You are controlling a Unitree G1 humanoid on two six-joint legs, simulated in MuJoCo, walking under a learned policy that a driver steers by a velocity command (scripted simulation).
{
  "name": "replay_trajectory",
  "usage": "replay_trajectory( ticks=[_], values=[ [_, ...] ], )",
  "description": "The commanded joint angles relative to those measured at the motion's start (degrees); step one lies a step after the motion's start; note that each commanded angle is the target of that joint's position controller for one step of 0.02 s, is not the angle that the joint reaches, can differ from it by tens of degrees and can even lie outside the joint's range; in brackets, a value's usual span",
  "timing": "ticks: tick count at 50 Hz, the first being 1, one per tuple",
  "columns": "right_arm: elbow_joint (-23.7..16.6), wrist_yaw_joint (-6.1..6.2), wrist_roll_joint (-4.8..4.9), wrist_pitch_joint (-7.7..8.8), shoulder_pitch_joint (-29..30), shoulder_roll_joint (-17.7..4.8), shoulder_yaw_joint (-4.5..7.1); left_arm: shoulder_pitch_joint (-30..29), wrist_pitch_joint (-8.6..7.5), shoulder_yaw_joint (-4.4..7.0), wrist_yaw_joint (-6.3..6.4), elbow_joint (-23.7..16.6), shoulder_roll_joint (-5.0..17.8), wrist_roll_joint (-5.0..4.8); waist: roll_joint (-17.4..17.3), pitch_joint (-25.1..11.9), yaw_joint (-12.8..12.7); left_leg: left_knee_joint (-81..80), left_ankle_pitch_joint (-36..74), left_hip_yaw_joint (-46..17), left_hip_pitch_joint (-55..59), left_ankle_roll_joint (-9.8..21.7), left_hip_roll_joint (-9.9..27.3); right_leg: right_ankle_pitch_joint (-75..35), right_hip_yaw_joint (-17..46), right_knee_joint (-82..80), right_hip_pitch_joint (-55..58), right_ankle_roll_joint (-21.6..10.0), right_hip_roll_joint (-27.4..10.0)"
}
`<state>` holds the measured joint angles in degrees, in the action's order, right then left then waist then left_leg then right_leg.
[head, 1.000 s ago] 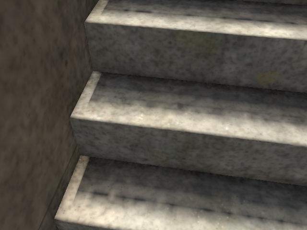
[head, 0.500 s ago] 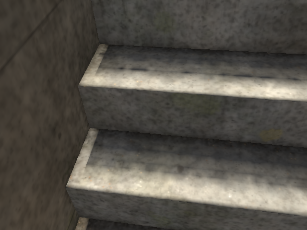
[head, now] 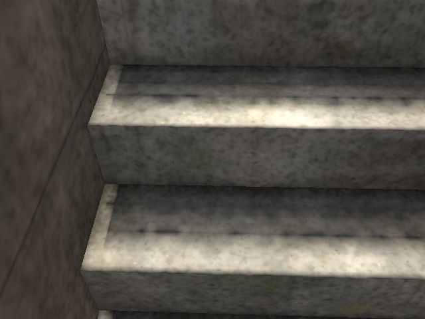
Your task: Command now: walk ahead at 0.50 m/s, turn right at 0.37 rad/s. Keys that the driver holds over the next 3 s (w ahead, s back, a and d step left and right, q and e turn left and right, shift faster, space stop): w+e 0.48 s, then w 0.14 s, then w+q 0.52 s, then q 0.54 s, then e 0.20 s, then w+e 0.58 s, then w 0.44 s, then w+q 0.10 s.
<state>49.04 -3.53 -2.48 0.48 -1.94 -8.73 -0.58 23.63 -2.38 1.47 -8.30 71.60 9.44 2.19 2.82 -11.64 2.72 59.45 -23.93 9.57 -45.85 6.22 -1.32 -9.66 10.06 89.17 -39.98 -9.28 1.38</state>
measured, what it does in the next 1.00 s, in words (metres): climbs: right foot 0.19 m higher, then left foot 0.20 m higher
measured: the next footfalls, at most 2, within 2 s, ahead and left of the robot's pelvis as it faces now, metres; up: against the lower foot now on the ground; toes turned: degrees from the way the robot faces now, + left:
right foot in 0.38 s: +0.31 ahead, -0.16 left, +0.19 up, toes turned -17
left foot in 0.88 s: +0.59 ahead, -0.06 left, +0.39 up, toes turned -16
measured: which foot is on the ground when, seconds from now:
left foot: down 0.00-0.40, up 0.42-0.86, down 0.88-1.00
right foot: up 0.00-0.36, down 0.38-0.92, up 0.94-1.00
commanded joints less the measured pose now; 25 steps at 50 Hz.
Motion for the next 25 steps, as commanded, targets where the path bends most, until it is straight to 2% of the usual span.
replay_trajectory(
  ticks=[1, 2, 3, 4, 5, 6, 7, 8, 9, 10, 11, 12, 13, 14, 15, 16, 17, 18, 19, 20, 21, 22, 23, 24, 25],
  values=[
    [8.42, -1.6, 1.55, 3.36, -9.47, 6.32, -2.38, -3.37, -0.25, 0.95, 4.74, -6.47, -1.32, -1.06, 0.77, 3.74, -4.75, -34.17, -1.79, -29.4, 21.83, 8.17, 12.88, 0.41, 6.57, 26.53, -29.19, -1.03, -2.07],
    [8.28, -2.44, 0.1, 4.39, -10.3, 5.95, -2.59, -2.7, 0.64, 0.7, 4.64, -7.55, -1.63, -0.24, 0.78, 3.63, -6.93, -33.14, 8.79, -19.06, 22.54, 5.81, 10.97, -1.01, 2.56, 24.52, -30.12, -0.61, -4.43],
    [7.47, -2.25, 0.37, 4.77, -8.85, 5.22, -2.11, -3.36, 1.17, 0.09, 4.15, -8.71, -3.82, -0.32, -0.68, 4.03, -7.39, -34.5, 14.75, -13.18, 22.39, 6.18, 10.57, 4.7, 0.25, 25.97, -31.32, -0.66, -5.36],
    [6.93, -2.38, 0.35, 5.03, -10.18, 4.03, -1.35, -6.57, 1.42, 0.07, 3.95, -10.56, -4.0, -0.61, -2.56, 5.28, -6.9, -37.58, 16.05, -8.89, 23.57, 6.31, 11.11, 11.5, -3.36, 27.48, -32.79, -0.77, -6.54],
    [8.32, -2.4, -0.36, 4.93, -12.49, 3.68, -0.97, -10.07, 1.57, -0.66, 4.26, -11.83, -4.26, -1.76, -6.4, 6.13, -6.03, -40.87, 12.45, -8.8, 24.16, 6.34, 11.97, 18.49, -5.24, 32.34, -35.13, -1.74, -6.91],
    [10.46, -2.19, -1.75, 5.2, -15.23, 3.23, -0.94, -14.52, 1.79, -0.82, 4.5, -14.84, -3.78, -2.67, -9.23, 7.84, -5.97, -43.39, 10.35, -9.34, 27.04, 6.95, 13.87, 24.62, -6.01, 42.85, -41.5, -3.71, -7.22],
    [12.34, -2.08, -3.17, 5.63, -17.62, 4.04, -1.49, -17.59, 1.57, -1.87, 5.13, -16.72, -4.79, -2.02, -7.92, 9.73, -5.85, -44.68, 6.62, -11.09, 28.33, 7.08, 15.62, 24.19, -4.09, 45.08, -46.85, -6.09, -7.88],
    [14.13, -2.24, -4.24, 5.66, -19.81, 4.87, -2.06, -19.3, 1.46, -2.35, 5.59, -18.43, -5.21, -2.22, -6.84, 10.6, -5.87, -45.46, 5.28, -11.67, 29.29, 6.73, 16.08, 23.09, -2.86, 47.08, -50.58, -8.5, -7.93],
    [15.54, -2.7, -5.06, 5.74, -21.13, 4.75, -2.33, -21.68, 1.61, -2.77, 5.97, -20.78, -4.86, -2.58, -4.61, 10.81, -5.77, -47.0, 2.88, -10.05, 31.14, 5.78, 16.33, 22.14, -2.05, 43.22, -53.49, -10.5, -8.57],
    [15.68, -3.32, -5.72, 6.08, -21.96, 3.41, -2.26, -26.95, 2.18, -2.94, 6.69, -25.32, -2.54, -2.76, -2.17, 8.98, -5.69, -51.07, 3.21, -6.26, 30.18, 4.47, 15.85, 22.33, -5.82, 27.31, -49.22, -11.09, -11.13],
    [15.68, -3.59, -5.81, 6.03, -24.43, 2.64, -2.44, -32.67, 3.11, -2.26, 7.15, -27.76, 1.09, -3.17, -1.91, 7.7, -3.63, -52.26, 5.82, -5.93, 28.92, 4.77, 16.26, 19.06, -7.93, 21.56, -46.71, -9.52, -12.2],
    [12.19, -3.93, -4.97, 5.61, -20.65, -0.28, -1.89, -35.63, 4.73, -1.86, 6.06, -29.82, 2.36, -3.09, -3.68, 7.72, -4.19, -57.63, 7.83, -1.0, 23.72, 6.31, 16.8, 16.57, -13.61, 15.48, -38.29, -8.07, -13.01],
    [12.81, -4.46, -3.76, 5.24, -22.64, -3.13, -1.61, -41.41, 6.56, -2.79, 5.32, -31.87, 2.46, -2.1, -4.63, 9.18, -3.24, -62.36, 9.61, -2.96, 19.09, 5.92, 19.14, 29.71, -13.28, 13.28, -32.59, -6.84, -12.01],
    [12.25, -4.47, -2.06, 5.31, -21.18, -6.38, -0.76, -37.13, 7.17, -3.95, 3.25, -30.4, -1.58, -1.08, -7.71, 9.37, -5.92, -63.29, 21.42, 2.37, 14.64, 7.42, 17.47, 26.03, -20.61, 11.72, -20.32, -6.96, -10.51],
    [12.55, -4.09, -0.71, 5.99, -23.49, -9.12, -0.39, -36.61, 6.81, -4.03, 1.72, -30.15, -2.1, -0.75, -8.52, 7.96, -6.46, -58.55, 47.6, 3.58, 18.69, 7.73, 16.96, 32.62, -21.26, 9.08, -17.99, -5.57, -6.56],
    [13.33, -3.92, -0.67, 6.38, -25.93, -12.36, -0.01, -33.94, 6.68, -4.5, 1.03, -30.19, -2.58, -0.39, -11.2, 3.06, -8.42, -52.14, 80.28, 4.29, 31.0, 9.3, 18.52, 33.12, -22.71, 5.76, -18.42, -5.47, -3.63],
    [12.27, -3.44, -0.48, 6.8, -24.87, -14.68, 1.19, -29.19, 5.62, -4.66, 0.8, -28.97, -3.07, -0.07, -13.16, 0.82, -9.98, -47.24, 99.57, 4.61, 44.51, 9.68, 20.11, 32.3, -23.58, -3.79, -18.89, -4.81, -2.2],
    [12.07, -3.91, 0.09, 7.12, -24.86, -15.68, 2.08, -27.02, 4.49, -4.04, 1.18, -29.21, -0.57, -0.68, -14.98, -2.34, -10.71, -43.48, 107.9, 3.71, 52.65, 10.78, 20.07, 36.65, -25.57, -16.35, -13.69, -3.81, 1.32],
    [12.94, -4.71, 0.07, 6.78, -26.33, -15.08, 2.65, -24.64, 3.41, -3.61, 2.88, -27.77, 1.88, -1.72, -15.31, -4.09, -9.75, -38.71, 111.6, 2.54, 56.2, 11.67, 20.94, 35.79, -23.8, -24.96, -6.37, -2.96, 3.6],
    [12.63, -4.96, -2.2, 6.25, -29.47, -12.17, 2.72, -18.06, 3.23, -2.24, 5.03, -26.23, 5.66, -0.82, -8.85, -10.61, -9.51, -24.19, 101.82, 2.26, 44.71, 9.95, 17.43, 12.69, -12.43, -23.4, 9.58, -7.17, 1.55],
    [12.05, -6.44, -3.41, 5.43, -32.17, -8.99, 2.0, -5.93, 3.96, -1.63, 6.61, -24.13, 8.59, -1.08, -1.99, -15.55, -12.86, -10.21, 79.73, -3.48, 24.33, 8.49, 12.75, 21.36, 6.14, -36.38, 27.84, -12.44, -2.06],
    [9.61, -7.63, -3.27, 3.7, -25.64, -5.19, 1.79, 7.4, 5.01, 0.89, 7.51, -17.19, 14.93, 0.68, 9.24, -9.92, -16.89, 9.83, 32.27, -8.32, 3.94, 3.98, 4.05, 32.72, 27.76, -57.62, 34.73, -15.3, -8.12],
    [10.34, -7.75, -2.17, 2.64, -25.48, -2.9, 1.9, 9.89, 3.84, 2.56, 6.58, -14.05, 16.51, 0.24, 11.12, -5.37, -16.19, 41.38, 32.68, -19.29, -8.08, 2.25, 1.58, 43.93, 36.92, -64.98, 33.28, -12.38, -11.54],
    [10.63, -6.34, -1.98, 2.86, -23.63, -3.13, 2.48, 6.58, 1.94, 2.05, 5.96, -12.14, 14.2, 0.73, 10.27, 1.3, -12.05, 56.29, 32.09, -23.19, -16.71, 2.24, 0.14, 47.79, 34.74, -64.19, 27.12, -9.04, -11.08],
    [8.5, -4.59, -1.1, 3.22, -20.26, -1.06, 1.83, 3.23, 0.58, 1.08, 5.63, -9.85, 8.0, 1.04, 4.51, 6.97, -8.83, 64.13, 33.41, -25.49, -24.65, 4.69, -1.26, 46.27, 31.7, -63.73, 23.51, -6.17, -9.98]
  ],
)
Over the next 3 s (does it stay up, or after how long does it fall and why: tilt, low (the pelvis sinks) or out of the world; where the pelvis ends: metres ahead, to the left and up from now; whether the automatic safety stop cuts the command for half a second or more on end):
stays up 1.15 -0.34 0.90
